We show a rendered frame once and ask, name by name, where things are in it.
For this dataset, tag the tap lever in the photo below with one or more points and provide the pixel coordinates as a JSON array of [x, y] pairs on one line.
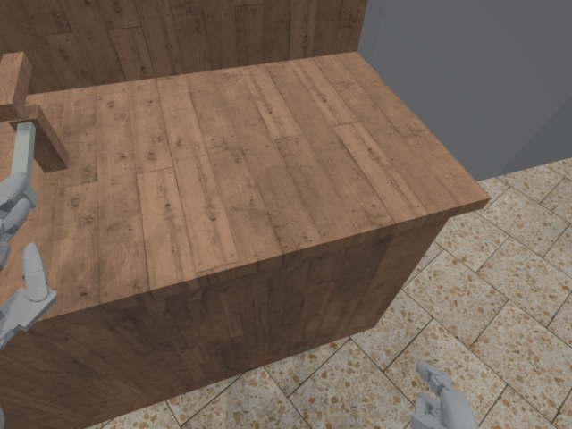
[[23, 158]]

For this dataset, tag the counter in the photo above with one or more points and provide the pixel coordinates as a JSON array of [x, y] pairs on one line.
[[222, 184]]

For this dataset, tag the robot left hand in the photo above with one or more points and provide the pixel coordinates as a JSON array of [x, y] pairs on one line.
[[25, 306]]

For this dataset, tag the robot right hand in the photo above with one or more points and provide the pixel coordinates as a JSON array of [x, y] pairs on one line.
[[453, 411]]

